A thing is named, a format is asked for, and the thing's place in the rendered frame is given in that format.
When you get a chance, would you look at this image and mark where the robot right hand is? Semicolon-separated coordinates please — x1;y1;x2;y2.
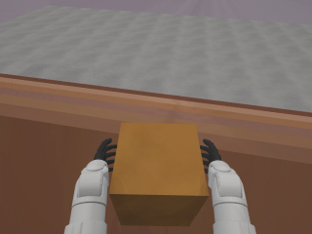
200;138;222;174

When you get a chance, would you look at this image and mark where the robot left hand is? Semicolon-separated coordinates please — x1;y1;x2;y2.
94;138;117;172

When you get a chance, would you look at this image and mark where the robot right forearm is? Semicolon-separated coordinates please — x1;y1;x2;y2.
208;160;256;234

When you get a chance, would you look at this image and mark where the robot left forearm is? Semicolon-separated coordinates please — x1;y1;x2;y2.
63;159;109;234

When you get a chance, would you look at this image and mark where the carton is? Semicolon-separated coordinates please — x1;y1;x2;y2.
109;122;210;227

